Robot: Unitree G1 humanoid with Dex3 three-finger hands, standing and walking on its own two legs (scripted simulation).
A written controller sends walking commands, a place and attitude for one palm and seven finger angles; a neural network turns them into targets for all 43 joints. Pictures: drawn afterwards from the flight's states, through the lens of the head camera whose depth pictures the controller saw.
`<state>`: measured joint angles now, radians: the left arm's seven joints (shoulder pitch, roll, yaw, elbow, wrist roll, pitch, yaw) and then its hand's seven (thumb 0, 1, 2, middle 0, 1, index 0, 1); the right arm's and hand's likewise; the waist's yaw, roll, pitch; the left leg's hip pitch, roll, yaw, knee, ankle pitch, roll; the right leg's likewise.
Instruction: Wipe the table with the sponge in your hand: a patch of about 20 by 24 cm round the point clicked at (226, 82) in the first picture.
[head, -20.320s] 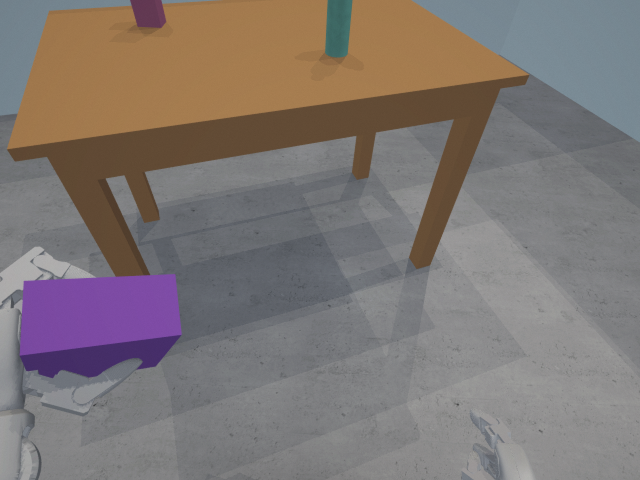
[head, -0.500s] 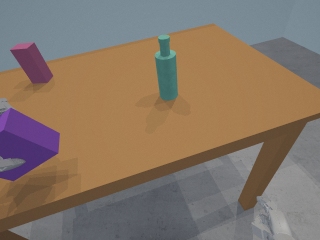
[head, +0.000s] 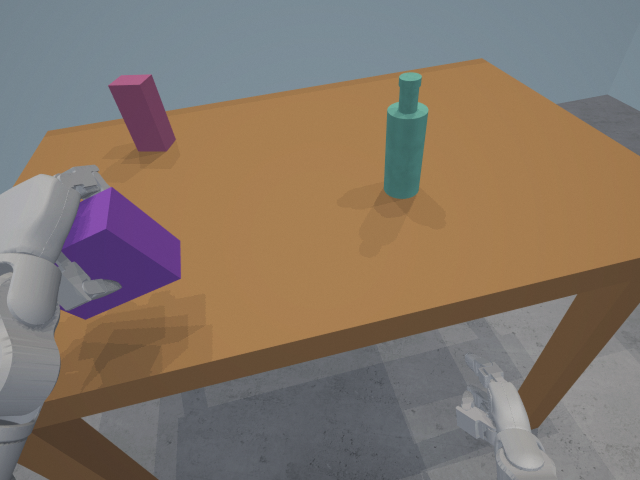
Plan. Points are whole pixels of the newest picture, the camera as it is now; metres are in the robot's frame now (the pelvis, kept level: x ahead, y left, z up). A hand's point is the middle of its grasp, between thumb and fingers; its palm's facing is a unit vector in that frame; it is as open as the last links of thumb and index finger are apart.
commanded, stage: turn the palm down, sponge in hand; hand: left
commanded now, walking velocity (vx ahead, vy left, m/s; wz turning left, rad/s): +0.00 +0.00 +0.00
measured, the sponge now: (109, 265) +0.26 +0.29 +0.17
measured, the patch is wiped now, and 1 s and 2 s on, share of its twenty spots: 0.00 0.00 0.00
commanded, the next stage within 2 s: move the sponge above the wiping area in 0.68 s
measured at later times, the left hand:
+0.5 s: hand (112, 276) +0.24 +0.27 +0.19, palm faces +0.21 -0.20 -0.96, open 10.0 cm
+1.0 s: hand (152, 273) +0.25 +0.23 +0.18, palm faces +0.11 -0.05 -0.99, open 9.9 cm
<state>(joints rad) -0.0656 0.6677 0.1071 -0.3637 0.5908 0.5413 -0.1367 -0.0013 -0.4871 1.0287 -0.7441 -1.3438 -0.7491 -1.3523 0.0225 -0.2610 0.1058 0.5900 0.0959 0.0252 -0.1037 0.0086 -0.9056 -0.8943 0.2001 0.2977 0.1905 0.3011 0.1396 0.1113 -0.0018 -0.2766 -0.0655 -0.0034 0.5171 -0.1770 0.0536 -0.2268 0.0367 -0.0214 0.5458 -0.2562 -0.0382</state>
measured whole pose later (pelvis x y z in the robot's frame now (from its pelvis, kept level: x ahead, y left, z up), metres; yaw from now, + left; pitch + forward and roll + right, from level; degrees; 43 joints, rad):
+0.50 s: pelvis -0.01 +0.01 +0.00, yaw -1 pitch -5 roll +0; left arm 0.00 0.61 -0.02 -0.45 0.73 0.53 -0.16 0.00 -0.49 1.03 -0.75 -1.35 -0.76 -1.35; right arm -0.01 -0.27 0.10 0.61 0.06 0.01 -0.07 0.01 -0.91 -0.89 0.20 0.30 0.20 0.31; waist 0.16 0.10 0.04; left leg -0.23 -0.07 0.02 0.46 -0.14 0.07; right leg -0.20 0.03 0.00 0.53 -0.23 -0.03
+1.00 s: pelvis +0.00 -0.03 +0.00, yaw -1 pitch -6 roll +1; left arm -0.01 0.69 -0.08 -0.35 0.77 0.43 -0.17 0.00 -0.49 1.03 -0.76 -1.35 -0.77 -1.35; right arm 0.00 -0.29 0.09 0.66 0.04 -0.01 -0.08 0.01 -0.91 -0.89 0.20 0.30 0.20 0.30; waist 0.15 0.12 0.02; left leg -0.23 -0.03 0.00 0.50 -0.18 0.01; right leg -0.19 0.08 -0.01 0.53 -0.25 -0.09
